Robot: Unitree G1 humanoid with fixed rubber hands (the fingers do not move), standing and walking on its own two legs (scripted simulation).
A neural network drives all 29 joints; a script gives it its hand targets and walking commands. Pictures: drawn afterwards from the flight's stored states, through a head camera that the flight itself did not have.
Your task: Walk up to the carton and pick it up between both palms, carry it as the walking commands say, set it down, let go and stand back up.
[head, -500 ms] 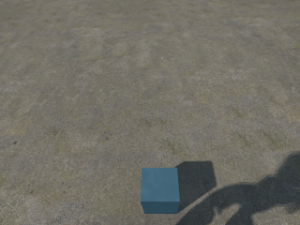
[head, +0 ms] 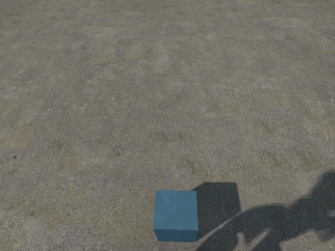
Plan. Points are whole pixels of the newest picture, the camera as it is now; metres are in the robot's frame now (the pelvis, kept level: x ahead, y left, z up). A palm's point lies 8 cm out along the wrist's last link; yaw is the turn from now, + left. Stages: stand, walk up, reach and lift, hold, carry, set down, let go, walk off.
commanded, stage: walk up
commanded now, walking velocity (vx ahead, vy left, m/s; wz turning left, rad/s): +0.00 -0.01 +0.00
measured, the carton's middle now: (176, 217) +0.35 +0.02 -0.64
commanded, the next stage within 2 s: stand in 0.44 s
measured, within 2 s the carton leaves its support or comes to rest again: neither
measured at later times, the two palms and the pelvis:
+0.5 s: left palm out of the picture -0.03 +0.18 -0.15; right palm out of the picture -0.01 -0.24 -0.16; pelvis +0.01 -0.03 +0.00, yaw +0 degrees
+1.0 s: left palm out of the picture +0.07 +0.21 -0.15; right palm out of the picture +0.09 -0.25 -0.16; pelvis -0.01 -0.02 -0.02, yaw +0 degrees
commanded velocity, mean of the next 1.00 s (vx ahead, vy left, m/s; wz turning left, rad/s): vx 0.00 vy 0.00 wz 0.00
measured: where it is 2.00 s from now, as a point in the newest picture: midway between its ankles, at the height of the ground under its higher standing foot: outside the picture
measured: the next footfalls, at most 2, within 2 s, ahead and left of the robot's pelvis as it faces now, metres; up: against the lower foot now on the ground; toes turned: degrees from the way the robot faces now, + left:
none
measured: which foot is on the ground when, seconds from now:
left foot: down 0.00-1.00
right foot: down 0.00-1.00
